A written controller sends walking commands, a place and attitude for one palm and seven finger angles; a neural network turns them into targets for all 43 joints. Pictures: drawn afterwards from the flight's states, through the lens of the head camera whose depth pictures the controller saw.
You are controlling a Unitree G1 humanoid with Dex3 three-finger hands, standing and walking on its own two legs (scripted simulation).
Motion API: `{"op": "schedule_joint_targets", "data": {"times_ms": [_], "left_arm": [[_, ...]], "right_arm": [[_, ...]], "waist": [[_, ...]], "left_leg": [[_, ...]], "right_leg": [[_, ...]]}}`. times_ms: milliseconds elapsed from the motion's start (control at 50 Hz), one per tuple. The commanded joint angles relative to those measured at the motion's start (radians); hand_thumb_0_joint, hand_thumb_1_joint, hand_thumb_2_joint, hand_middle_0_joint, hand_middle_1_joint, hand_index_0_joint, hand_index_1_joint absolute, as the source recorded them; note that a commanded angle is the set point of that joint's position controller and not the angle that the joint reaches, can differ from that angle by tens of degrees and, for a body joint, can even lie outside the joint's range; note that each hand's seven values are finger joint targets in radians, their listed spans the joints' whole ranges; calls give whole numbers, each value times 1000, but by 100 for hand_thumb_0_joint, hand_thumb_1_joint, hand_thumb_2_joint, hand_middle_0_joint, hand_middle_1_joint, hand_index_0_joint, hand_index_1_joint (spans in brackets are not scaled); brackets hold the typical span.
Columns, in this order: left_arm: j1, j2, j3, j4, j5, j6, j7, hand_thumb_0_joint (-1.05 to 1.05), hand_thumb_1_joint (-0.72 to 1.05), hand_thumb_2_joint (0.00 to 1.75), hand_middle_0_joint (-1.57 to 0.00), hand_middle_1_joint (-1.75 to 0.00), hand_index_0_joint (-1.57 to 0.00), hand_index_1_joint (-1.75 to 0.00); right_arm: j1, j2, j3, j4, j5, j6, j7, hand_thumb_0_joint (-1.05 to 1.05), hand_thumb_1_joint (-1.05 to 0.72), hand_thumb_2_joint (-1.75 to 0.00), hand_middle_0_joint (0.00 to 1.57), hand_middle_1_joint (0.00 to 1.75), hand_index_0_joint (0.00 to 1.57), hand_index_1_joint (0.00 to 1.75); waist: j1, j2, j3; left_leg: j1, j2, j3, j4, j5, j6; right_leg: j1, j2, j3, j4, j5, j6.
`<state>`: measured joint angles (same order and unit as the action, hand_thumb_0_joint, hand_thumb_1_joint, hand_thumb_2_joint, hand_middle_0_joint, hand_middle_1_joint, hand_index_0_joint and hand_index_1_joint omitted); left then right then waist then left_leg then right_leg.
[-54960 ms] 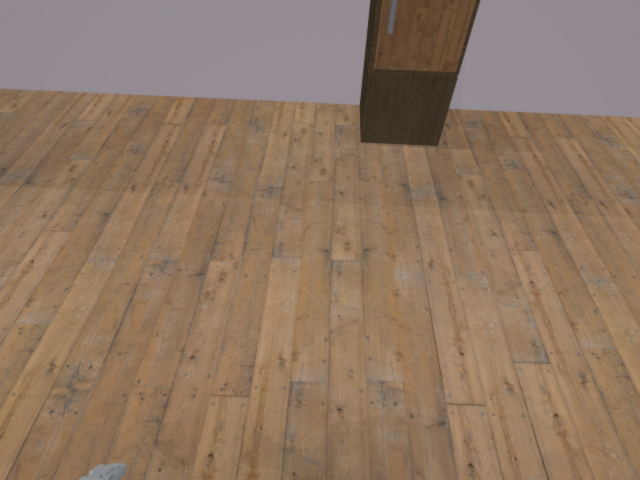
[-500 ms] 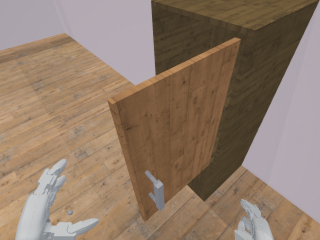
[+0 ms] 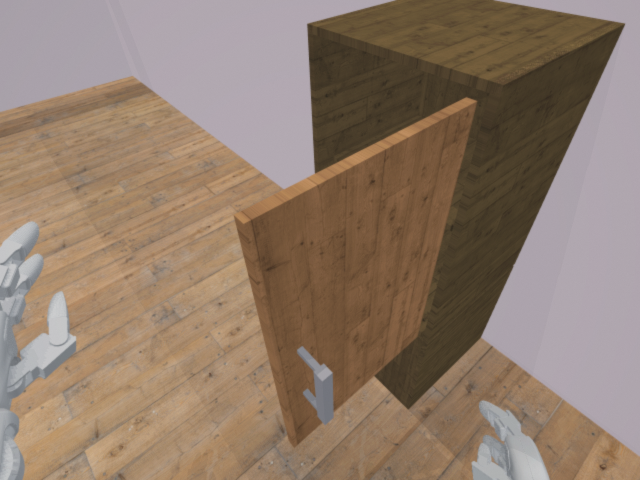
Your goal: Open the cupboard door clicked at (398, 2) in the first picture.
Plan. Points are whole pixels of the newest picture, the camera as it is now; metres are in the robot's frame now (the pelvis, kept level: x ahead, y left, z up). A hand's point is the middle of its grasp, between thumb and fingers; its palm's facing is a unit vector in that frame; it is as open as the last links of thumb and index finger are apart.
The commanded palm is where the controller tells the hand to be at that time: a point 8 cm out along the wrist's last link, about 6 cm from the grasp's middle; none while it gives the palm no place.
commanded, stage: draw the hand back to the body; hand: left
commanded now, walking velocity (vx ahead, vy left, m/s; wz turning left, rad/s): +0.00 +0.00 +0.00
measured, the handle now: (315, 386) +0.29 +0.05 -0.10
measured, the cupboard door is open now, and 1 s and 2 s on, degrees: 91 91 91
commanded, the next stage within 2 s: step back with the hand held close in 0.26 s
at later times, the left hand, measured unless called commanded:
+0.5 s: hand (81, 336) +0.19 +0.25 +0.17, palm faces +0.45 -0.78 -0.43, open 7.4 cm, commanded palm +0.14 +0.28 +0.18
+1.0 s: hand (59, 383) +0.15 +0.26 +0.15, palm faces +0.40 -0.77 -0.50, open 7.4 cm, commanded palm +0.09 +0.30 +0.18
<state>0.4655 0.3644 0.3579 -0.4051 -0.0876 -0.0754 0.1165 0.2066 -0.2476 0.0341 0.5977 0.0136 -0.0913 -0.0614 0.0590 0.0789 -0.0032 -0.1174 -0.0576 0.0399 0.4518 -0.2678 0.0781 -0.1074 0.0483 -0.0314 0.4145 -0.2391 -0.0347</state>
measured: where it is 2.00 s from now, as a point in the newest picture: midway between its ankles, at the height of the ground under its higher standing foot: outside the picture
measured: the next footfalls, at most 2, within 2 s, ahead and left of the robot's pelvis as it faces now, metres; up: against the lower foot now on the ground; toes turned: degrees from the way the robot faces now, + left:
right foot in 1.68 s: -0.25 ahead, -0.11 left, +0.00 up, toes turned -6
left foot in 1.88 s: -0.11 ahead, +0.06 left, +0.00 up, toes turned -4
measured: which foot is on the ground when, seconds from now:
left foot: down 0.00-1.00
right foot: down 0.00-1.00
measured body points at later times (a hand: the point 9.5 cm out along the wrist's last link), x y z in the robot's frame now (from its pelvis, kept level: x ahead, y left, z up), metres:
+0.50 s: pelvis -0.01 -0.01 +0.00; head -0.02 -0.03 +0.45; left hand +0.16 +0.29 +0.19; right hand +0.18 -0.24 -0.08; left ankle -0.01 +0.06 -0.74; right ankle +0.00 -0.10 -0.74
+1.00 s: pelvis -0.06 +0.00 -0.01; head -0.05 +0.00 +0.44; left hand +0.12 +0.30 +0.18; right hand +0.11 -0.25 -0.09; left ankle -0.01 +0.06 -0.74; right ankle +0.00 -0.10 -0.74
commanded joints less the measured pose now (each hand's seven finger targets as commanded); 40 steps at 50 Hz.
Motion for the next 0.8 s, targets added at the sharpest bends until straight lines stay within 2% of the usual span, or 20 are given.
{"op": "schedule_joint_targets", "data": {"times_ms": [0, 80, 100, 120, 180, 240, 280, 340, 360, 380, 400, 460, 520, 580, 620, 640, 680, 720, 780], "left_arm": [[-72, 161, 79, -208, 7, -63, 3, 0, 90, 90, -20, -30, -20, -30], [-74, 199, 115, -232, 8, -68, 11, 0, 90, 90, -20, -30, -20, -30], [-88, 191, 107, -238, 9, -69, 10, 0, 90, 90, -20, -30, -20, -30], [-95, 208, 123, -239, 9, -70, 13, 0, 90, 90, -20, -30, -20, -30], [-89, 182, 101, -227, 7, -70, 10, 0, 90, 90, -20, -30, -20, -30], [-85, 165, 86, -191, 5, -67, 8, 0, 90, 90, -20, -30, -20, -30], [-84, 165, 86, -203, 7, -71, 7, 0, 90, 90, -20, -30, -20, -30], [-72, 172, 94, -190, 3, -71, 7, 0, 90, 90, -20, -30, -20, -30], [-142, 180, 87, -215, 7, -75, 9, 0, 90, 90, -20, -30, -20, -30], [-247, 324, 246, -263, 26, -121, 26, 0, 90, 90, -20, -30, -20, -30], [-138, 230, 179, -160, 26, -122, 16, 0, 90, 90, -20, -30, -20, -30], [-41, 168, 115, -146, 33, -135, 7, 0, 90, 90, -20, -30, -20, -30], [-5, 193, 128, -190, 35, -140, 14, 0, 90, 90, -20, -30, -20, -30], [37, 225, 163, -227, 33, -137, 23, 0, 90, 90, -20, -30, -20, -30], [45, 263, 201, -272, 33, -144, 30, 0, 90, 90, -20, -30, -20, -30], [72, 260, 209, -267, 30, -144, 34, 0, 90, 90, -20, -30, -20, -30], [96, 251, 204, -269, 27, -143, 36, 0, 90, 90, -20, -30, -20, -30], [100, 259, 214, -290, 30, -149, 40, 0, 90, 90, -20, -30, -20, -30], [116, 241, 201, -292, 34, -152, 42, 0, 90, 90, -20, -30, -20, -30]], "right_arm": [[-142, -101, -49, -159, 3, -50, 0, 0, -90, -90, 20, 30, 20, 30], [-148, -95, -45, -155, 0, -60, -5, 0, -90, -90, 20, 30, 20, 30], [-150, -93, -43, -151, 2, -63, -5, 0, -90, -90, 20, 30, 20, 30], [-152, -95, -44, -148, 0, -66, -8, 0, -90, -90, 20, 30, 20, 30], [-150, -90, -43, -140, 1, -72, -8, 0, -90, -90, 20, 30, 20, 30], [-151, -92, -44, -135, 0, -73, -7, 0, -90, -90, 20, 30, 20, 30], [-150, -91, -46, -132, 0, -76, -6, 0, -90, -90, 20, 30, 20, 30], [-153, -91, -48, -129, -2, -76, -6, 0, -90, -90, 20, 30, 20, 30], [-158, -92, -48, -124, -1, -77, -6, 0, -90, -90, 20, 30, 20, 30], [-134, -112, -54, -161, -1, -62, -19, 0, -90, -90, 20, 30, 20, 30], [-127, -106, -59, -136, -8, -48, -22, 0, -90, -90, 20, 30, 20, 30], [-127, -110, -65, -142, -10, -20, -13, 0, -90, -90, 20, 30, 20, 30], [-134, -117, -73, -159, -8, -1, -17, 0, -90, -90, 20, 30, 20, 30], [-128, -114, -79, -183, -4, 20, -20, 0, -90, -90, 20, 30, 20, 30], [-133, -114, -84, -193, -4, 31, -25, 0, -90, -90, 20, 30, 20, 30], [-125, -106, -84, -200, -4, 36, -27, 0, -90, -90, 20, 30, 20, 30], [-123, -106, -87, -209, 0, 44, -26, 0, -90, -90, 20, 30, 20, 30], [-126, -111, -90, -213, -2, 44, -29, 0, -90, -90, 20, 30, 20, 30], [-110, -115, -92, -217, -3, 37, -30, 0, -90, -90, 20, 30, 20, 30]], "waist": [[6, -11, -41], [14, -5, -49], [10, 12, -38], [13, 1, -41], [8, 29, -25], [4, -21, 7], [6, 3, -11], [8, -41, -20], [1, -35, -39], [-40, -78, 29], [-52, -109, 16], [-52, -39, -48], [-48, -41, -106], [-47, -57, -148], [-44, -42, -173], [-46, -50, -181], [-48, -44, -174], [-48, -8, -166], [-51, -5, -152]], "left_leg": [[-6, 112, -98, -111, 178, -64], [-20, 100, -93, -114, 159, -60], [-19, 99, -96, -117, 148, -63], [-24, 99, -95, -116, 147, -62], [-2, 94, -84, -111, 162, -58], [-10, 95, -89, -119, 133, -56], [2, 92, -80, -115, 147, -53], [4, 89, -73, -107, 156, -48], [15, 86, -72, -104, 153, -46], [-38, 99, -111, -77, 84, -30], [-20, 93, -108, -41, 73, -26], [-10, 103, -91, -42, 140, -30], [-27, 120, -95, -58, 256, -33], [-60, 136, -100, -57, 319, -33], [-91, 139, -109, -52, 345, -33], [-101, 144, -112, -49, 359, -34], [-132, 148, -113, -46, 320, -30], [-177, 152, -125, -51, 288, -25], [-226, 169, -144, -69, 223, -17]], "right_leg": [[6, -44, 38, -63, 102, 7], [32, -45, 49, -70, 110, 1], [25, -43, 51, -75, 99, 0], [37, -45, 51, -79, 102, -2], [17, -46, 57, -89, 113, 0], [3, -45, 55, -99, 83, 2], [12, -46, 59, -100, 99, 3], [19, -49, 64, -105, 114, 4], [17, -49, 70, -109, 109, 5], [-72, -89, 202, -155, 169, 6], [-101, -120, 225, -169, 173, 4], [-82, -131, 202, -138, 238, 10], [-24, -120, 165, -69, 367, 19], [9, -110, 156, -16, 418, 21], [38, -110, 150, 18, 447, 18], [46, -109, 150, 34, 462, 17], [37, -108, 158, 44, 443, 19], [44, -106, 158, 60, 426, 18], [35, -88, 159, 88, 360, 21]]}}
